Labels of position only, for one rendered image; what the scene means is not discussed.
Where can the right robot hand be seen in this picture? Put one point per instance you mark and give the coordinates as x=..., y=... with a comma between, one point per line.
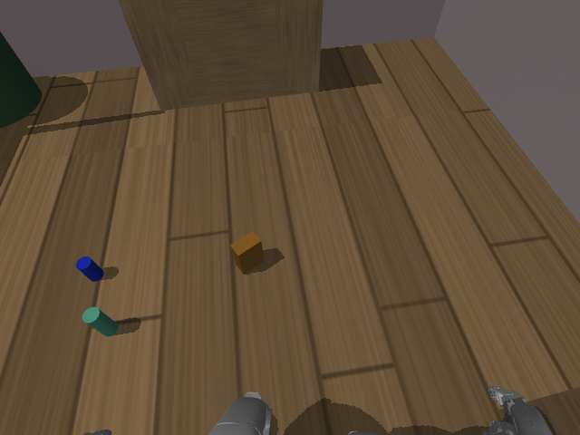
x=527, y=420

